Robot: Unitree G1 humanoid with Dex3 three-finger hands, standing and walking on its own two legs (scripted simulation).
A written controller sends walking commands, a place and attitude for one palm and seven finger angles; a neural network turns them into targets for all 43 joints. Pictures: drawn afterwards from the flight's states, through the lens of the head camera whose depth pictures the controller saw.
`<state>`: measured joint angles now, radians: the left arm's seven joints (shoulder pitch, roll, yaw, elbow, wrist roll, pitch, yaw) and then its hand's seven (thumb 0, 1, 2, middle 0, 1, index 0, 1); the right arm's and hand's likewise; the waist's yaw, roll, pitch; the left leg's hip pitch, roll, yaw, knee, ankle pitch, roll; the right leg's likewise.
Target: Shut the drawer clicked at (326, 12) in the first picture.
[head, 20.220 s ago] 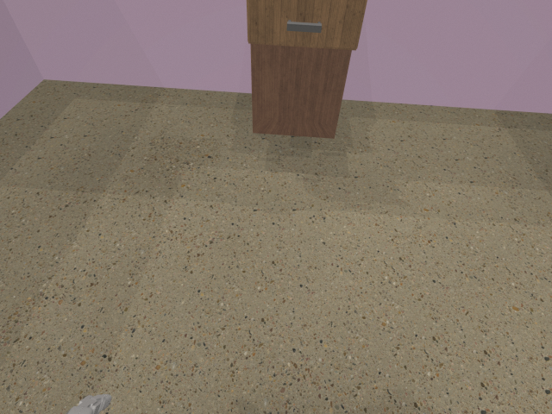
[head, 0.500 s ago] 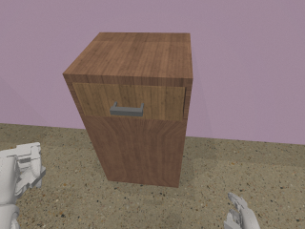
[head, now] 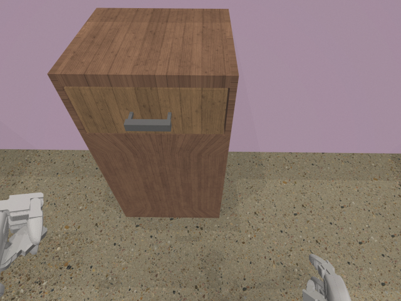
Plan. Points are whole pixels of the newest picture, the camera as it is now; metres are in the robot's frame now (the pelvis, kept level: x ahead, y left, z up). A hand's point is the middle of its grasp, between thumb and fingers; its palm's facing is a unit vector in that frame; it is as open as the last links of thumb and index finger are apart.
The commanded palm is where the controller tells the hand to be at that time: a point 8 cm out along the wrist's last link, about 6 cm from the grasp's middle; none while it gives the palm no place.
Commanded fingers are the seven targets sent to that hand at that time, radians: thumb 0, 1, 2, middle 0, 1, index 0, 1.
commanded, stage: step back with the hand held close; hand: left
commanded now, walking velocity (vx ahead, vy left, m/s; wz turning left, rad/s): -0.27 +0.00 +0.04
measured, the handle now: (149, 120) +0.59 +0.19 -0.02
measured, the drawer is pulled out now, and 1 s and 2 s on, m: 0.00 0.00 0.00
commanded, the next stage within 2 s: stop stepping back and stand still in 1.04 s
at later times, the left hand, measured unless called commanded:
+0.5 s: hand (4, 269) +0.14 +0.25 +0.15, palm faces +0.36 -0.80 -0.49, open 3.3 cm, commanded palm +0.06 +0.29 +0.18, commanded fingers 0.00 0.90 0.90 -1.40 -1.60 -1.40 -1.60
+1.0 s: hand out of the picture +0.06 +0.23 +0.16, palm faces +0.37 -0.81 -0.46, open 3.3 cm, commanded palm -0.01 +0.27 +0.18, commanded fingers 0.00 0.90 0.90 -1.40 -1.60 -1.40 -1.60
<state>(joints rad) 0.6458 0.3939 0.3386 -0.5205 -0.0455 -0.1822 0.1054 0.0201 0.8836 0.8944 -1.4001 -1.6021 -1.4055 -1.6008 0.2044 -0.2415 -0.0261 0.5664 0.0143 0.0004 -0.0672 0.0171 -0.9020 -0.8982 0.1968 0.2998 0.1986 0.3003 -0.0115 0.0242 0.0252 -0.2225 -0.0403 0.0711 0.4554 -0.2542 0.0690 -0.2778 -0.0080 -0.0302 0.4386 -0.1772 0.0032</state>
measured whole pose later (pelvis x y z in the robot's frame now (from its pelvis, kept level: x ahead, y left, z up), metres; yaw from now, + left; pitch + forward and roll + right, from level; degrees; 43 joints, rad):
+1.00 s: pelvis -0.13 -0.02 +0.00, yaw +3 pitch +4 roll +1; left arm 0.62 0.41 0.40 -0.60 -0.03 -0.25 0.15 0.02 0.88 0.89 -1.40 -1.60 -1.41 -1.60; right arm 0.17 -0.20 -0.03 0.58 0.00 -0.01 -0.07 0.02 -0.90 -0.90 0.20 0.30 0.20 0.30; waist -0.02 -0.08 -0.01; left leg -0.41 -0.01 0.01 0.79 -0.42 0.00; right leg -0.42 0.01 0.06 0.47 -0.11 -0.01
